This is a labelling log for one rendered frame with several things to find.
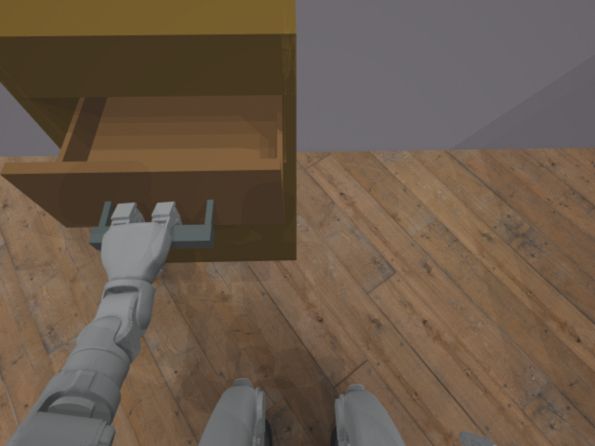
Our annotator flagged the left robot forearm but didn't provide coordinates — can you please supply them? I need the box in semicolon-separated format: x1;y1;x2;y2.
5;278;155;446

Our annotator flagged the cabinet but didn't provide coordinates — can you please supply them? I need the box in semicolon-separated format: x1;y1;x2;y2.
0;0;297;263

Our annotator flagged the left robot hand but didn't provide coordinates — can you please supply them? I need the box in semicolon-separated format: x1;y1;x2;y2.
100;202;182;284

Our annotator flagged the handle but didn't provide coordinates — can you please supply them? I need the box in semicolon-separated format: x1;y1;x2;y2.
88;200;215;250

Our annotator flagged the left robot upper arm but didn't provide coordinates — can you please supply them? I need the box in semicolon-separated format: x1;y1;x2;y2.
14;412;115;446

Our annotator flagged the drawer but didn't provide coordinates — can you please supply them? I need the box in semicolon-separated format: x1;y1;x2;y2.
0;95;284;228

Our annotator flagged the robot right thigh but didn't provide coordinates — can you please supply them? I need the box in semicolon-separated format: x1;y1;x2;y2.
335;391;406;446

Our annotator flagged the robot left thigh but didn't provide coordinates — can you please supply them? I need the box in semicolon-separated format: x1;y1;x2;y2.
198;386;265;446

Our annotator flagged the robot thigh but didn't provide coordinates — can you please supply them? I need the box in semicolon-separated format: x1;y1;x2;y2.
335;391;406;446
198;386;265;446

